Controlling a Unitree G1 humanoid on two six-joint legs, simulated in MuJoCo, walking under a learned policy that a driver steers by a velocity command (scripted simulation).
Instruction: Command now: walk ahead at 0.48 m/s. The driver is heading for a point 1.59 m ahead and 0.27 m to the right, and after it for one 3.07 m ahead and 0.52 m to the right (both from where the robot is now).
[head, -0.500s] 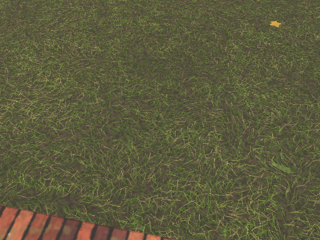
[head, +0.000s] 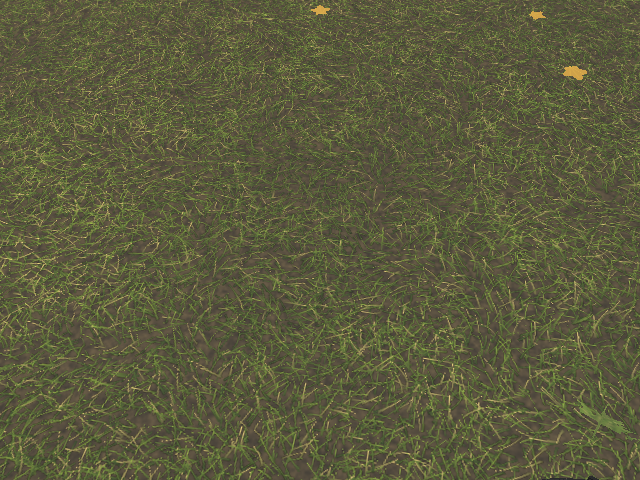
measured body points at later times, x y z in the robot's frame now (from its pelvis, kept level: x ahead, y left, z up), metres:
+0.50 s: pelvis +0.31 -0.05 -0.11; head +0.33 -0.07 +0.33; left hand +0.53 +0.15 -0.21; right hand +0.17 -0.25 -0.26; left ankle +0.08 +0.08 -0.70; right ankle +0.46 -0.17 -0.86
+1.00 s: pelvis +0.61 -0.02 -0.18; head +0.64 +0.00 +0.27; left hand +0.59 +0.25 -0.33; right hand +0.84 -0.25 -0.26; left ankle +0.70 +0.07 -0.90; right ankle +0.46 -0.17 -0.84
